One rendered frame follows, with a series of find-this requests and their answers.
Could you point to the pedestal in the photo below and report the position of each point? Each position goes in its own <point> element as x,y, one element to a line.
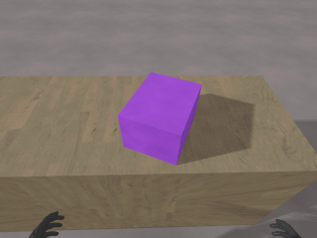
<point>61,149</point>

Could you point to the carton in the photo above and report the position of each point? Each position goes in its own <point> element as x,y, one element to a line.
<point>158,117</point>

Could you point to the left robot hand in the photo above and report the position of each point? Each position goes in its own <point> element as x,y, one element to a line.
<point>40,230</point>

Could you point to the right robot hand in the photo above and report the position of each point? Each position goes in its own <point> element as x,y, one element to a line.
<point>289,231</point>

